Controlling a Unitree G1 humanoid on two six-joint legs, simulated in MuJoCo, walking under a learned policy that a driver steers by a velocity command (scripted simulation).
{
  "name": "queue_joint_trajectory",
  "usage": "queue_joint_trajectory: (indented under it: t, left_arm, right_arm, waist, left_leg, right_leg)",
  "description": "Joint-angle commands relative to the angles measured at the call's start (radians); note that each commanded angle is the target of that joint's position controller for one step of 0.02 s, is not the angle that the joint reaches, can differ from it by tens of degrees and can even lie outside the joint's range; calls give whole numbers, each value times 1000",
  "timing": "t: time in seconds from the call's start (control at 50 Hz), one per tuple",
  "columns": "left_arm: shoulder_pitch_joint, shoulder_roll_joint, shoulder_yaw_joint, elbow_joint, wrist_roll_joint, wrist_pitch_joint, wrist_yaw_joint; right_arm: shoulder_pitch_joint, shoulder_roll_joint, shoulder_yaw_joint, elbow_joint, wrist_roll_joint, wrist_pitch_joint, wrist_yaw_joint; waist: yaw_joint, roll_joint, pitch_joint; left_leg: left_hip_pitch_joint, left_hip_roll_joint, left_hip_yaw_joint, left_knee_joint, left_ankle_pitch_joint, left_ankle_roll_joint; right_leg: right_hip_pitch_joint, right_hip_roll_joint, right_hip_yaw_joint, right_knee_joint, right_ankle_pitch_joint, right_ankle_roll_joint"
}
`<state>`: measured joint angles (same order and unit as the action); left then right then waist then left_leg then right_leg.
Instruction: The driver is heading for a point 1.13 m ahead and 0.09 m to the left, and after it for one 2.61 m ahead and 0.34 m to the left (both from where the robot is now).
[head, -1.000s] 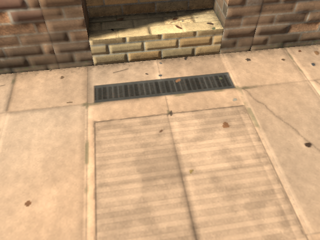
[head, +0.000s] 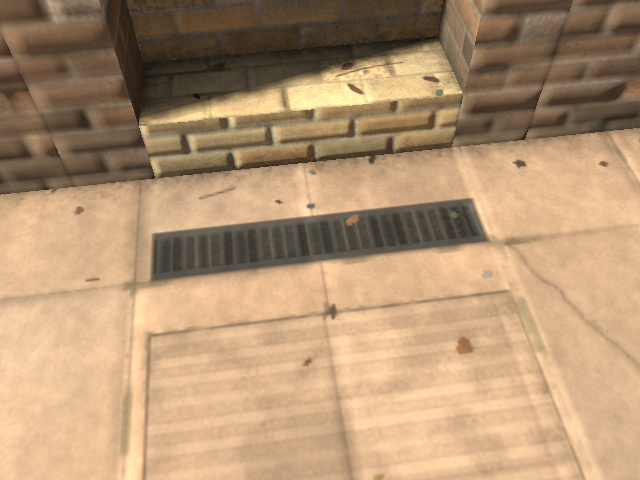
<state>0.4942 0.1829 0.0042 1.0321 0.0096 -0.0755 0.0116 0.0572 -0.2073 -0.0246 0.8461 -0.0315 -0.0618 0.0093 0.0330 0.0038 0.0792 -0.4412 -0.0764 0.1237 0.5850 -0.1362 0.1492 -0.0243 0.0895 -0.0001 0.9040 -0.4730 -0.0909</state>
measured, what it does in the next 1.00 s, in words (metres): walks ahead: right foot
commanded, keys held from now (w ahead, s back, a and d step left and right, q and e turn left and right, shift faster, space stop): w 1.00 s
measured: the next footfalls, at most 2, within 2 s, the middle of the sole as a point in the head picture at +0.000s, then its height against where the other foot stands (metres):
right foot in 0.52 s outside the picture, level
left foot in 1.08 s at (323, 343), level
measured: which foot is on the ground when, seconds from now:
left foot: down 0.00-0.54, up 0.56-1.00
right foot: up 0.00-0.50, down 0.52-1.00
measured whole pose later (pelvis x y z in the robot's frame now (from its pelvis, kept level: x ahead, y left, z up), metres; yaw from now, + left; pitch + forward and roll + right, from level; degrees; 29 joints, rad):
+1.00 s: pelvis +0.53 -0.05 +0.02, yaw +1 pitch +0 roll -2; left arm 0.49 0.17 0.02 1.08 0.02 -0.10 0.01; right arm 0.01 -0.19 -0.02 0.88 -0.02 -0.04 0.03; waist 0.07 0.03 0.05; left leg -0.57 0.06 0.07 0.62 -0.05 0.06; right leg 0.11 0.09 -0.07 0.17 -0.29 -0.07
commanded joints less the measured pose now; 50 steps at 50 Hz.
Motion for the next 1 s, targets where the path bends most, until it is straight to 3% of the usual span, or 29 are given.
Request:
queue_joint_trajectory:
  t: [0.02, 0.04, 0.08, 0.1, 0.14, 0.22, 0.3, 0.4, 0.46, 0.48, 0.5, 0.52, 0.54, 0.56, 0.58, 0.6, 0.62, 0.64, 0.66, 0.7, 0.74, 0.84, 0.94, 1.0]
  left_arm:
    - [-34, 149, 35, -105, 10, -13, -8]
    - [-87, 145, 37, -113, 15, -15, -13]
    - [-73, 104, 33, -105, 27, 5, -23]
    - [-64, 76, 29, -99, 28, 15, -29]
    - [-101, 65, 29, -113, 29, 27, -36]
    - [-304, 84, 31, -178, 23, 36, -41]
    - [-451, 70, 22, -218, 13, 34, -44]
    - [-581, 75, 19, -260, 12, 27, -42]
    - [-548, 91, 27, -262, 11, 14, -38]
    - [-469, 104, 35, -237, 12, 8, -31]
    - [-320, 121, 48, -186, 15, 0, -22]
    - [-139, 168, 68, -130, 33, -10, -10]
    - [9, 272, 95, -112, 59, -14, 0]
    - [-3, 271, 101, -103, 31, 2, -15]
    - [-110, 222, 90, -112, 4, 7, -22]
    - [-195, 161, 75, -124, -1, 1, -26]
    - [-236, 119, 64, -123, 3, -6, -27]
    - [-234, 88, 54, -106, 2, -13, -23]
    - [-220, 72, 47, -91, 4, -19, -21]
    - [-161, 90, 50, -60, 0, -34, -19]
    - [-123, 114, 53, -42, -1, -38, -17]
    - [-34, 107, 41, -14, -1, -35, -16]
    - [56, 120, 40, 21, 10, -31, -2]
    - [58, 129, 44, 35, 19, -26, 8]
  right_arm:
    - [246, -158, -54, 52, 31, 5, 1]
    - [201, -105, -43, 51, 28, -4, 7]
    - [214, -56, -24, 81, 20, -24, 1]
    - [237, -54, -21, 99, 20, -34, -1]
    - [286, -79, -24, 127, 24, -49, -1]
    - [364, -98, -22, 154, 27, -47, 0]
    - [447, -95, -14, 178, 27, -46, -5]
    - [519, -102, -10, 208, 10, -38, -19]
    - [487, -121, -15, 215, 4, -36, -29]
    - [469, -131, -17, 215, 5, -35, -31]
    - [451, -138, -18, 216, 10, -32, -29]
    - [435, -129, -14, 203, 17, -34, -26]
    - [474, -49, 7, 160, 49, -37, -18]
    - [529, -76, -10, 178, 49, -36, -16]
    - [449, -121, -25, 163, 27, -32, -18]
    - [373, -101, -22, 140, 21, -37, -13]
    - [342, -78, -22, 135, 18, -33, -9]
    - [339, -68, -23, 131, 2, -20, -3]
    - [358, -44, -19, 140, -6, -6, 5]
    - [347, -34, -21, 132, -8, 9, 15]
    - [266, -40, -23, 103, -7, 18, 20]
    - [39, -39, -13, 27, 6, 18, 22]
    - [-105, -45, -6, -19, 12, 13, 18]
    - [-125, -61, -13, -38, 12, 0, 17]
  waist:
    - [-85, 46, -111]
    - [-66, -3, -31]
    - [-6, -13, -8]
    - [7, -3, -12]
    - [12, 13, -3]
    - [-29, 27, 37]
    - [-78, 47, 30]
    - [-115, 63, 37]
    - [-71, 73, 24]
    - [-35, 82, -15]
    - [30, 67, -88]
    - [99, 45, -189]
    - [113, -123, -341]
    - [83, -197, -412]
    - [39, -90, -246]
    - [17, -47, -131]
    - [-16, -27, -67]
    - [-44, -45, -42]
    - [-62, -52, -42]
    - [-75, -54, -43]
    - [-71, -55, -17]
    - [-22, -60, 22]
    - [22, -70, 36]
    - [9, -69, 41]
  left_leg:
    - [511, 422, -690, -368, -356, 214]
    - [382, 379, -602, -412, -278, 182]
    - [246, 306, -448, -442, -87, 124]
    - [223, 291, -398, -452, -24, 115]
    - [208, 268, -327, -472, 55, 109]
    - [264, 233, -252, -505, 127, 74]
    - [355, 217, -205, -479, 253, 30]
    - [533, 262, -204, -409, 396, 49]
    - [578, 291, -189, -317, 602, 41]
    - [568, 286, -177, -233, 739, 27]
    - [540, 262, -152, -75, 799, 10]
    - [384, 227, -127, 136, 638, -8]
    - [68, 118, -58, 498, 184, -52]
    - [-119, -5, -121, 729, -378, -56]
    - [-195, 69, -181, 758, -295, -45]
    - [-195, 104, -177, 714, -216, -47]
    - [-158, 138, -171, 649, -171, -50]
    - [-115, 158, -170, 598, -153, -60]
    - [-77, 162, -162, 575, -141, -70]
    - [-84, 162, -140, 546, -114, -84]
    - [-149, 177, -121, 490, -48, -98]
    - [-206, 173, -76, 230, 117, -122]
    - [-204, 139, -52, 59, 131, -99]
    - [-181, 120, -50, -3, 37, -63]
  right_leg:
    - [-607, -83, 73, 475, 120, -25]
    - [-577, -110, 63, 418, 164, -26]
    - [-473, -153, 64, 325, 189, -5]
    - [-448, -161, 56, 292, 192, 7]
    - [-474, -178, 29, 233, 225, 25]
    - [-618, -210, -17, 55, 390, 56]
    - [-624, -184, -54, -137, 502, 68]
    - [-643, -143, -73, -274, 451, 48]
    - [-539, -106, -83, -349, 337, 4]
    - [-425, -73, -94, -374, 301, -15]
    - [-250, -42, -107, -437, 326, -40]
    - [15, -110, -36, -445, 338, -79]
    - [320, -402, 349, -469, 224, -170]
    - [377, -523, 688, -597, 245, -258]
    - [240, -472, 554, -622, 203, -228]
    - [90, -433, 428, -664, 244, -203]
    - [-19, -381, 334, -702, 305, -163]
    - [-91, -341, 266, -721, 368, -134]
    - [-126, -316, 216, -736, 410, -120]
    - [-136, -298, 164, -749, 514, -123]
    - [-134, -283, 125, -776, 529, -122]
    - [-85, -250, 64, -791, 623, -99]
    - [64, -288, 59, -762, 691, -105]
    - [153, -323, 59, -701, 803, -106]
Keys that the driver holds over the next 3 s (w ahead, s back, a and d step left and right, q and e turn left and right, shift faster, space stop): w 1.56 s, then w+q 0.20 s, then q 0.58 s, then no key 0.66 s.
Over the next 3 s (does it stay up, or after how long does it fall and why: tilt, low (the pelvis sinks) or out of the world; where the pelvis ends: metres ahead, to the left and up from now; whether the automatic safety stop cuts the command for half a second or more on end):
stays up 0.93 0.01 0.03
